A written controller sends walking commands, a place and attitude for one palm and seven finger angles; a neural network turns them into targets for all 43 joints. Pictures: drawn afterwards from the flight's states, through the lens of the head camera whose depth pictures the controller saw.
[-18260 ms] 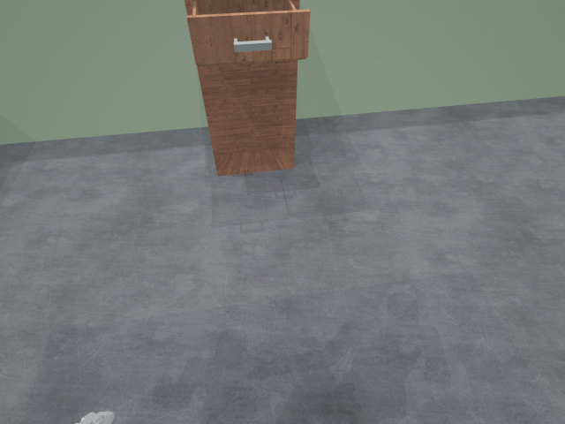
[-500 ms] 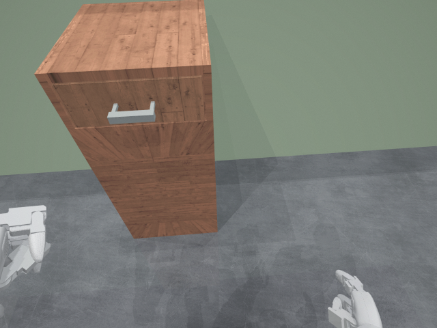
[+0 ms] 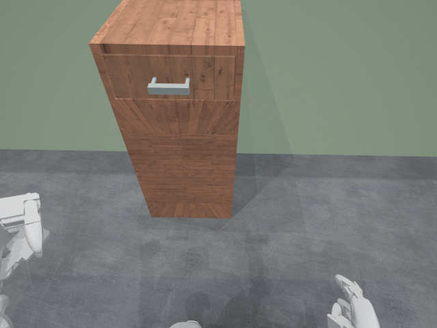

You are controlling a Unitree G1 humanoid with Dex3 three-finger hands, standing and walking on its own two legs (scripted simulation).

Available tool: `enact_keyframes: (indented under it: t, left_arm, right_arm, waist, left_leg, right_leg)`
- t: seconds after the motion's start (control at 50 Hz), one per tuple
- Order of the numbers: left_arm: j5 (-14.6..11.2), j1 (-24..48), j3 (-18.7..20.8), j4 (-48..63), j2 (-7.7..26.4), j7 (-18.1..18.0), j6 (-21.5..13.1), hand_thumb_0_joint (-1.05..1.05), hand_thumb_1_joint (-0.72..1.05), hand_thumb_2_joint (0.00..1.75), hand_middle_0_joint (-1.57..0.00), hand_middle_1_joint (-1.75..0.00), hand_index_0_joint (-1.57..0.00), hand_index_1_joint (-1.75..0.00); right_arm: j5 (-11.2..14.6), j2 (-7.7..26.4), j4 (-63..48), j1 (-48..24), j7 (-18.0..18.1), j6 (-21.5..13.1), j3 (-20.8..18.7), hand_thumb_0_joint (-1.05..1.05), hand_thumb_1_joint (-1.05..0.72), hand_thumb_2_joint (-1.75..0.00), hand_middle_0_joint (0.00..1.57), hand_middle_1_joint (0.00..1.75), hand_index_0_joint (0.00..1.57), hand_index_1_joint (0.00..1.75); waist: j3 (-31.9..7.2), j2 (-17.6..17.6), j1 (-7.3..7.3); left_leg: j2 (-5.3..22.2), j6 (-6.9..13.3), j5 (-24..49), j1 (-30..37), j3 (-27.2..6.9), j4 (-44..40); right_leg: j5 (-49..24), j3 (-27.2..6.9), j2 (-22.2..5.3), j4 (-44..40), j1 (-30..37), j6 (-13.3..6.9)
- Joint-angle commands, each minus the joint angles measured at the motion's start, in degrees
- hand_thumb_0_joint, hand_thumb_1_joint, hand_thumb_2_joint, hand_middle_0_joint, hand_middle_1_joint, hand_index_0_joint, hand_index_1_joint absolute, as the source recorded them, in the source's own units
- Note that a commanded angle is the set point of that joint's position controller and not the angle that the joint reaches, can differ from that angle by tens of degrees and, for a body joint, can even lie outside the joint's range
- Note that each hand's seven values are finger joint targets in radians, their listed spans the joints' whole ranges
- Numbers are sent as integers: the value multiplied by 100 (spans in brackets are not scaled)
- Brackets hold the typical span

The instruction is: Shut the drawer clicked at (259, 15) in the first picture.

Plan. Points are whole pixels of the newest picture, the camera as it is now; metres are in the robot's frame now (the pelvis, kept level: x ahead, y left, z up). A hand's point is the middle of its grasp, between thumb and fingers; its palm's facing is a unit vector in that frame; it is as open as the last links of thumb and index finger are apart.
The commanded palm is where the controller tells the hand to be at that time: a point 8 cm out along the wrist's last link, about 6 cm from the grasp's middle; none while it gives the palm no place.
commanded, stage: step back with the hand held close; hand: left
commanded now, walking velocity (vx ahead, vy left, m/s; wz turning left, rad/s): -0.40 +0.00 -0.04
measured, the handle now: (170, 84) +0.72 +0.21 +0.06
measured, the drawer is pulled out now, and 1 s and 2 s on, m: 0.00 0.00 0.00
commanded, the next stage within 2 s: stop stepping back and stand still in 0.14 s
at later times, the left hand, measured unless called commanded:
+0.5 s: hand (26, 290) +0.12 +0.22 +0.18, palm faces +0.27 -0.84 -0.47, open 3.2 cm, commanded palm +0.06 +0.27 +0.19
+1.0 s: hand (4, 324) +0.09 +0.22 +0.18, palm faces +0.37 -0.81 -0.45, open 3.3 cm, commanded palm +0.03 +0.26 +0.19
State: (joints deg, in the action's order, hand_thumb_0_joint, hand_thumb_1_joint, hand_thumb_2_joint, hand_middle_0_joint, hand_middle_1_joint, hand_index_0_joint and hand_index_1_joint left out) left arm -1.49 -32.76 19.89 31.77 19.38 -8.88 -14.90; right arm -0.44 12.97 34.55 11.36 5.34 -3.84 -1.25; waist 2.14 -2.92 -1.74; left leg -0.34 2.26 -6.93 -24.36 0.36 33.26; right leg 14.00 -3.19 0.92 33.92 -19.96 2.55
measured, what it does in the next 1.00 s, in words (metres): walks backwards: right foot, then left foot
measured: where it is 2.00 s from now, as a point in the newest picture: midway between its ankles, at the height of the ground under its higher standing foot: outside the picture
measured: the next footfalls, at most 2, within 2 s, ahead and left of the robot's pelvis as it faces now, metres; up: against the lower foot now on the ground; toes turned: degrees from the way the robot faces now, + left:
right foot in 0.20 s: -0.09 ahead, -0.10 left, +0.00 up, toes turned -4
left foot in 0.38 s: -0.05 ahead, +0.12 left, +0.00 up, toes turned +1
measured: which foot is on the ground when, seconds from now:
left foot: down 0.00-0.22, up 0.24-0.36, down 0.38-1.00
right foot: up 0.00-0.18, down 0.20-1.00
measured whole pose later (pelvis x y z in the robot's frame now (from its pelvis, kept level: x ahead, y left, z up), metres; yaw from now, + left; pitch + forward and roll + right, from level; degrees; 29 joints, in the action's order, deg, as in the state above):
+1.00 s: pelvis -0.11 -0.01 +0.01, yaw -3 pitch +0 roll +0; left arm -0.5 -35.1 21.6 30.8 21.4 -9.8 -11.9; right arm -0.8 8.6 34.7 15.5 3.4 -6.4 1.6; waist -2.0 0.5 1.2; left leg -1.0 1.4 -11.8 -19.0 1.3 30.6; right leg 19.9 1.5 1.5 30.0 -12.4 -1.3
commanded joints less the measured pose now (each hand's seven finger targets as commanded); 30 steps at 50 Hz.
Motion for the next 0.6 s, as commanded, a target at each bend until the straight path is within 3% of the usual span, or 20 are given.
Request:
enact_keyframes:
  t: [0.0, 0.04, 0.08, 0.12, 0.14, 0.16, 0.18, 0.2, 0.22, 0.24, 0.28, 0.32, 0.36, 0.38, 0.4, 0.42, 0.46, 0.48, 0.52, 0.58]
  left_arm:
    - [18, 260, 1014, 1044, 1151, -64, -419, 0, 90, 90, -140, -160, -140, -160]
    - [-36, 108, 919, 1179, 1079, -37, -423, 0, 90, 90, -140, -160, -140, -160]
    - [-148, -266, 765, 1373, 970, -22, -410, 0, 90, 90, -140, -160, -140, -160]
    - [-214, -315, 786, 1577, 1085, -4, -451, 0, 90, 90, -140, -160, -140, -160]
    - [-237, -231, 719, 1511, 1062, 35, -491, 0, 90, 90, -140, -160, -140, -160]
    - [-227, -172, 801, 1446, 1218, 61, -522, 0, 90, 90, -140, -160, -140, -160]
    - [-217, 56, 867, 1411, 1409, 33, -553, 0, 90, 90, -140, -160, -140, -160]
    - [-210, 363, 820, 1410, 1486, -7, -528, 0, 90, 90, -140, -160, -140, -160]
    - [-189, 389, 842, 1351, 1470, -47, -436, 0, 90, 90, -140, -160, -140, -160]
    - [-161, -14, 874, 998, 1336, -70, -271, 0, 90, 90, -140, -160, -140, -160]
    - [-142, -256, 835, 800, 1179, -73, -117, 0, 90, 90, -140, -160, -140, -160]
    - [-176, -193, 872, 965, 1243, -94, -59, 0, 90, 90, -140, -160, -140, -160]
    - [-195, -307, 848, 1189, 1243, -88, -134, 0, 90, 90, -140, -160, -140, -160]
    - [-198, -305, 804, 1165, 1233, -65, -162, 0, 90, 90, -140, -160, -140, -160]
    - [-195, -573, 922, 1053, 1282, -72, -121, 0, 90, 90, -140, -160, -140, -160]
    - [-221, -604, 975, 1313, 1317, -42, -115, 0, 90, 90, -140, -160, -140, -160]
    - [-143, -568, 849, 1369, 1163, -64, -124, 0, 90, 90, -140, -160, -140, -160]
    - [-106, -603, 820, 1312, 1079, -86, -110, 0, 90, 90, -140, -160, -140, -160]
    - [-42, -514, 791, 1236, 1060, -109, -83, 0, 90, 90, -140, -160, -140, -160]
    - [-15, -434, 674, 1039, 972, -130, -55, 0, 90, 90, -140, -160, -140, -160]
  right_arm:
    - [-18, 696, -987, -495, 29, -465, -286, 0, -90, -90, 20, 30, 20, 30]
    - [-40, 568, -958, -557, -108, -495, -282, 0, -90, -90, 20, 30, 20, 30]
    - [-36, 562, -905, -505, -242, -548, -281, 0, -90, -90, 20, 30, 20, 30]
    - [-65, 529, -872, -523, -281, -571, -226, 0, -90, -90, 20, 30, 20, 30]
    - [-76, 465, -784, -425, -298, -546, -188, 0, -90, -90, 20, 30, 20, 30]
    - [-66, 418, -734, -377, -306, -485, -195, 0, -90, -90, 20, 30, 20, 30]
    - [-45, 359, -708, -372, -274, -387, -168, 0, -90, -90, 20, 30, 20, 30]
    - [-34, 386, -712, -490, -240, -410, -169, 0, -90, -90, 20, 30, 20, 30]
    - [18, 473, -690, -568, -229, -424, -253, 0, -90, -90, 20, 30, 20, 30]
    - [28, 372, -707, -529, -182, -349, -223, 0, -90, -90, 20, 30, 20, 30]
    - [51, 287, -865, -593, -108, -219, -40, 0, -90, -90, 20, 30, 20, 30]
    - [79, 446, -864, -533, -36, -236, -71, 0, -90, -90, 20, 30, 20, 30]
    - [126, 661, -975, -407, -32, -381, -145, 0, -90, -90, 20, 30, 20, 30]
    - [174, 713, -1000, -333, -55, -429, -163, 0, -90, -90, 20, 30, 20, 30]
    - [136, 571, -966, -339, -41, -446, -126, 0, -90, -90, 20, 30, 20, 30]
    - [101, 587, -989, -407, -44, -475, -100, 0, -90, -90, 20, 30, 20, 30]
    - [97, 599, -973, -426, -53, -515, -61, 0, -90, -90, 20, 30, 20, 30]
    - [99, 605, -963, -419, -51, -524, -73, 0, -90, -90, 20, 30, 20, 30]
    - [92, 634, -950, -399, -42, -523, -125, 0, -90, -90, 20, 30, 20, 30]
    - [32, 580, -871, -322, -67, -492, -165, 0, -90, -90, 20, 30, 20, 30]
  waist:
    - [-652, -1245, 197]
    - [-669, -619, 148]
    - [-868, -904, 121]
    - [-831, -1339, 134]
    - [-806, -972, 155]
    - [-788, -237, 179]
    - [-763, 792, 226]
    - [-742, 1177, 171]
    - [-870, 1542, 125]
    - [-693, 1306, 188]
    - [-729, 907, 241]
    - [-849, 580, 281]
    - [-1073, -4, 126]
    - [-1059, 124, 122]
    - [-1127, -328, 166]
    - [-1087, -734, 138]
    - [-562, -598, 198]
    - [-425, -621, 211]
    - [-308, -592, 217]
    - [-273, -74, 252]
  left_leg:
    - [2004, 827, -3810, -1668, -2215, -2878]
    - [1823, 813, -2653, -1049, -1741, -2271]
    - [1496, 475, -2162, -199, -1209, -2172]
    - [1331, 197, -2079, 25, -918, -2045]
    - [1125, -1, -1689, 219, -754, -1689]
    - [841, -194, -1240, 693, -401, -915]
    - [362, -450, -1130, 1030, 30, 374]
    - [21, -531, -1375, 991, 129, 1485]
    - [-108, -452, -1764, 436, -103, 2186]
    - [65, -355, -1639, -33, -283, 2161]
    - [118, -270, -1102, 42, -52, 902]
    - [85, -174, -16, 957, 63, -652]
    - [770, 69, 1505, 1726, -565, -1092]
    - [853, 104, 1427, 1788, -602, -1012]
    - [872, 148, 1006, 1596, -881, -1218]
    - [869, 125, 270, 1286, -1054, -1549]
    - [1027, 188, -2078, 308, -1331, -2205]
    - [968, 169, -2777, -95, -1257, -2370]
    - [796, 90, -3124, -436, -990, -2319]
    - [406, -42, -2384, 74, -529, -1473]
  right_leg:
    - [883, 79, 514, 2501, 1384, -87]
    - [1267, -1, 361, 2273, 775, -197]
    - [1606, 373, 347, 1146, 553, -289]
    - [1436, 472, 298, -238, 757, -345]
    - [1126, 362, 122, -1165, 757, -385]
    - [826, -205, -345, -1941, 308, -521]
    - [374, -1328, -1231, -2311, -492, -873]
    - [-73, -1507, -1794, -2384, -924, -1109]
    - [-1546, -1632, -1875, -2021, -587, -1161]
    - [-2714, -1151, -1724, -1473, 3, -1177]
    - [-3410, -618, -1298, -925, 745, -908]
    - [-2604, -232, -877, -729, 787, -527]
    - [-1194, -55, -274, -557, 672, -197]
    - [-791, -74, -173, -729, 669, -131]
    - [-545, 133, -79, -687, 712, -147]
    - [-96, 246, -14, -620, 898, -151]
    - [500, 268, 23, -585, 1182, -177]
    - [610, 320, 57, -629, 1362, -210]
    - [773, 402, 106, -756, 1520, -260]
    - [1267, 94, -133, -1434, 895, -454]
